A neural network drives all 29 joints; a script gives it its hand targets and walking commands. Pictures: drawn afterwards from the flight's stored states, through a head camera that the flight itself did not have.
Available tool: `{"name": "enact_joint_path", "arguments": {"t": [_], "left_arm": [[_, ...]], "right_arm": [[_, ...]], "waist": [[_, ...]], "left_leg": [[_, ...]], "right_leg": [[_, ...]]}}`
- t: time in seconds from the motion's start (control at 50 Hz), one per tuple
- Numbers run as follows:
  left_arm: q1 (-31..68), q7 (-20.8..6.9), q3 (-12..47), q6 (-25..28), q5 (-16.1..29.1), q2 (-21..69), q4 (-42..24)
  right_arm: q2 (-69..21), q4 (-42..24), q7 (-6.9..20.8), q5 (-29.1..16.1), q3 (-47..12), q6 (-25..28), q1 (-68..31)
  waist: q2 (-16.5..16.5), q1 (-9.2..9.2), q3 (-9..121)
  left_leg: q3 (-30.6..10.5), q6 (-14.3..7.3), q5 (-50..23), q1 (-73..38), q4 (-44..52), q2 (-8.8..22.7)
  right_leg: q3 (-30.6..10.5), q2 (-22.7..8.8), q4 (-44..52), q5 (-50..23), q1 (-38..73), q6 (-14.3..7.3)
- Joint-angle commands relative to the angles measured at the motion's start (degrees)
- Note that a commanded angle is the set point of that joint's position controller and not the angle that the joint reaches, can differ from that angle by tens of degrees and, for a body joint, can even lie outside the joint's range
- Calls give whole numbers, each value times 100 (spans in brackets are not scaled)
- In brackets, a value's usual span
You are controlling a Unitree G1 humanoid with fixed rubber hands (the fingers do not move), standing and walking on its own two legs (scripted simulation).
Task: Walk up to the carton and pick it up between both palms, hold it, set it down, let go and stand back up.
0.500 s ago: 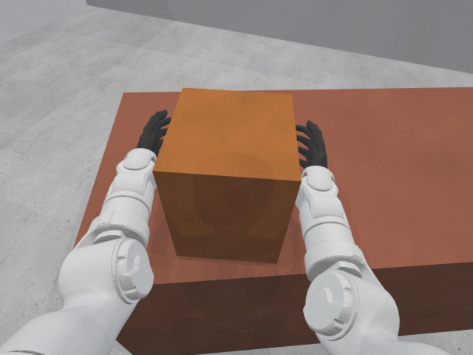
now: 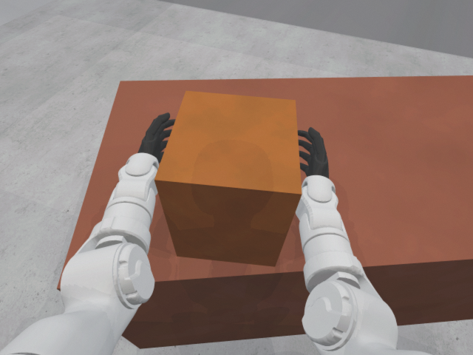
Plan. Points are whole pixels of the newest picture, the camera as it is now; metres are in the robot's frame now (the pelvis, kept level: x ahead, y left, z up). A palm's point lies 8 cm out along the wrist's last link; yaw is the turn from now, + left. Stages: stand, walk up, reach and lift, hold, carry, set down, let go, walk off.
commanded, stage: set down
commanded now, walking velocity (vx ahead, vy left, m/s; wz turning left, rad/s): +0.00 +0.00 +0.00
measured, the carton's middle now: (232, 182) +0.41 +0.02 +0.04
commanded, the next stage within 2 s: none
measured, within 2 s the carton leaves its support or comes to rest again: neither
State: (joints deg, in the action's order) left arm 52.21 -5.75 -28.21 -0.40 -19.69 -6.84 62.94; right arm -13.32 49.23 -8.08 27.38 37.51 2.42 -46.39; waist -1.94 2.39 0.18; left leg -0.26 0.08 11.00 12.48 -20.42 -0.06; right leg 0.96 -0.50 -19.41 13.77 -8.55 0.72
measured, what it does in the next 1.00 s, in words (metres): stands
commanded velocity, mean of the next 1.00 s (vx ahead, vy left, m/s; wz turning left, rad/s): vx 0.00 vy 0.00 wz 0.00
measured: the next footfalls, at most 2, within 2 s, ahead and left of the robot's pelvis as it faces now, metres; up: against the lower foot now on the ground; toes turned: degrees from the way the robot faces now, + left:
none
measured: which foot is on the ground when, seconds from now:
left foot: down 0.00-1.00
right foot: down 0.00-1.00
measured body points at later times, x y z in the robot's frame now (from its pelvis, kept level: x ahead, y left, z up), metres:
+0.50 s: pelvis +0.00 +0.00 +0.00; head +0.03 +0.01 +0.45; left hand +0.45 +0.16 +0.09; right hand +0.41 -0.13 +0.09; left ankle -0.01 +0.12 -0.75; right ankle -0.05 -0.12 -0.75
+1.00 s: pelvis +0.00 +0.00 +0.00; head +0.03 +0.01 +0.45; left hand +0.45 +0.16 +0.09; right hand +0.41 -0.13 +0.09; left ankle -0.01 +0.12 -0.75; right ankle -0.05 -0.12 -0.75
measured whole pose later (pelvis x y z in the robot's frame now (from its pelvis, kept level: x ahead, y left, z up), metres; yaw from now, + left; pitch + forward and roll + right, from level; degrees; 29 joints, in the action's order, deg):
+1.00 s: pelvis +0.00 +0.00 +0.00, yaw +0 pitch +4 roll +0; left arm 52.9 -6.7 -32.3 1.2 -23.8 -5.8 63.1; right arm -13.8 49.1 -7.5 30.4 39.7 5.4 -46.2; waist -1.9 2.1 0.2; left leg 0.0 0.1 10.8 13.1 -20.4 -0.1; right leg 1.0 -0.6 -19.4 13.6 -9.2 0.7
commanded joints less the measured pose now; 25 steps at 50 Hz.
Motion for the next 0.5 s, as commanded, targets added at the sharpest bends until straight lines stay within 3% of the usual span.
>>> {"name": "enact_joint_path", "arguments": {"t": [0.0, 0.04, 0.08, 0.14, 0.16, 0.18, 0.22, 0.28, 0.3, 0.36, 0.38, 0.42, 0.46, 0.48], "left_arm": [[3722, -713, 716, 529, -133, 2622, -280], [3875, -677, 736, 652, -133, 2672, -361], [3686, -693, 595, 613, -191, 2617, -235], [3625, -706, 495, 557, -252, 2557, -214], [3527, -700, 563, 554, -238, 2649, -161], [3497, -706, 468, 558, -298, 2604, -120], [3492, -708, 485, 560, -284, 2682, -128], [3465, -711, 363, 573, -346, 2574, -86], [3534, -704, 499, 607, -288, 2569, -122], [3420, -742, 322, 560, -342, 2559, -53], [3460, -751, 187, 564, -395, 2518, -44], [3407, -715, 320, 562, -403, 2594, -221], [3288, -730, 269, 552, -458, 2512, -82], [3256, -757, 181, 521, -474, 2499, 31]], "right_arm": [[-2921, -271, 851, 98, -1706, 658, -3353], [-2994, -141, 850, 147, -1749, 738, -3344], [-2893, -43, 832, 240, -1580, 693, -3180], [-2940, -80, 867, 185, -1592, 632, -3157], [-2837, -31, 858, 185, -1578, 658, -3100], [-2851, -162, 882, 178, -1642, 688, -3199], [-2880, -128, 854, 243, -1593, 682, -3165], [-2847, -75, 876, 260, -1570, 675, -3089], [-2875, -11, 851, 322, -1458, 683, -3064], [-2852, -107, 853, 292, -1447, 677, -3045], [-2927, -186, 857, 351, -1414, 647, -3154], [-2810, 45, 856, 383, -1333, 635, -2923], [-2853, -82, 875, 334, -1465, 646, -2890], [-2802, -15, 850, 345, -1379, 620, -2883]], "waist": [[280, -112, 3794], [275, -127, 3851], [234, -27, 3544], [169, -153, 3381], [218, -66, 3294], [195, -165, 3420], [295, -65, 3310], [185, -161, 3260], [249, -32, 3426], [188, -125, 3159], [-20, -178, 3143], [295, -54, 3077], [193, -171, 3001], [132, -99, 2809]], "left_leg": [[820, 141, -2709, -211, 72, -94], [849, 125, -2723, -81, 91, -97], [834, 106, -2548, -94, 140, -82], [813, 74, -2403, -246, 190, -46], [822, 100, -2559, -268, 146, -54], [851, 89, -2538, -243, 141, -68], [833, 92, -2439, -157, 205, -72], [875, 63, -2422, -240, 245, -53], [862, 63, -2295, -101, 229, -73], [853, 42, -2166, -31, 242, -87], [898, -16, -1992, -27, 338, -91], [821, 77, -2163, -125, 301, -71], [866, 43, -2263, -137, 237, -79], [861, 8, -2094, -39, 292, -104]], "right_leg": [[381, -4, -413, -4442, 1704, 576], [355, -38, -422, -4595, 1757, 599], [372, -19, -374, -4363, 1751, 565], [397, -7, -290, -3961, 1623, 558], [418, 16, -274, -4040, 1554, 543], [380, -17, -270, -4127, 1559, 571], [394, -11, -288, -4083, 1619, 569], [411, 3, -209, -3806, 1546, 557], [365, -19, -258, -4004, 1582, 554], [352, -21, -255, -3940, 1701, 569], [356, -16, -261, -3901, 1816, 609], [391, -9, -214, -3677, 1564, 559], [340, -23, -207, -3901, 1572, 594], [334, -21, -188, -3815, 1597, 593]]}}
